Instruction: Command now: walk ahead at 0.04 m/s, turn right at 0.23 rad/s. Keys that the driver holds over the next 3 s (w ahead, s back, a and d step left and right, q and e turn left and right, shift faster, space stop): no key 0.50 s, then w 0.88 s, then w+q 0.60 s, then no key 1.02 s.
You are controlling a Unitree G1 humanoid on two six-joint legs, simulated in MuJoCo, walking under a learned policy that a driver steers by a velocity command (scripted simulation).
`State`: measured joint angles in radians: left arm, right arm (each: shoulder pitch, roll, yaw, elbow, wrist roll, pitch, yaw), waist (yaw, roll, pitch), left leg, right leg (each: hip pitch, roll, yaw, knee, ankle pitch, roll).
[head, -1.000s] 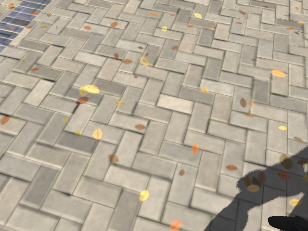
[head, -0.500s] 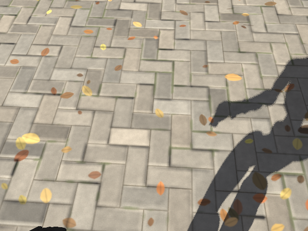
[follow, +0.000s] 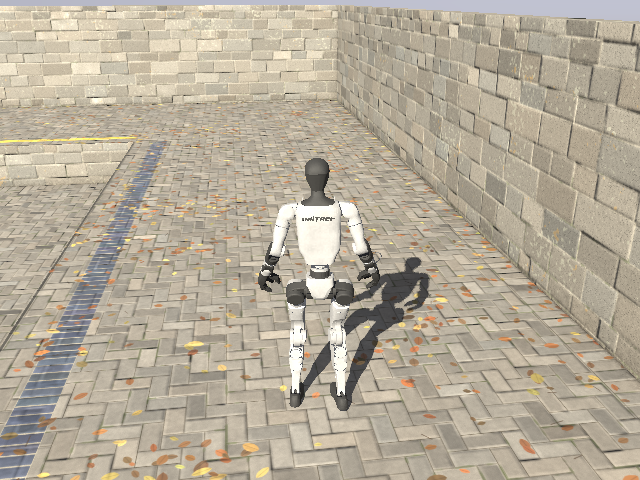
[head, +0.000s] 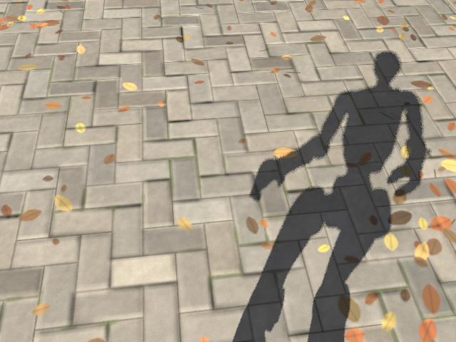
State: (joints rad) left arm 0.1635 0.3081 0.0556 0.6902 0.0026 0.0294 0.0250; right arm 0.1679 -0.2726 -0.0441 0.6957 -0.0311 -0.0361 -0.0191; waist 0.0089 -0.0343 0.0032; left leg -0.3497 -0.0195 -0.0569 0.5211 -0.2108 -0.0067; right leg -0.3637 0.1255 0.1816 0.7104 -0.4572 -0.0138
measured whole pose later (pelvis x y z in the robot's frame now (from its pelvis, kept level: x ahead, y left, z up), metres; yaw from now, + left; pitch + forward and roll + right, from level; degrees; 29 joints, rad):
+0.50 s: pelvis +0.01 -0.02 +0.00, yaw -1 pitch -1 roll +0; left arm 0.22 0.22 0.03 0.81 0.01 0.01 0.02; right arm 0.20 -0.25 -0.04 0.83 -0.01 -0.01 -0.02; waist -0.01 0.01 0.03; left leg -0.25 0.02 -0.05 0.51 -0.24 -0.05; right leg -0.19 0.01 0.06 0.54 -0.33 0.00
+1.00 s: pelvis +0.14 +0.01 +0.02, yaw -1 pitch +1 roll -1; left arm 0.13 0.29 0.07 0.79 -0.02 -0.07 -0.02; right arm 0.44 -0.22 -0.03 0.95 0.00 -0.08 0.00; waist -0.07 -0.03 0.02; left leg 0.03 -0.03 0.01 0.21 -0.25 0.05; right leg -0.59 -0.08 0.01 0.82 -0.13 -0.01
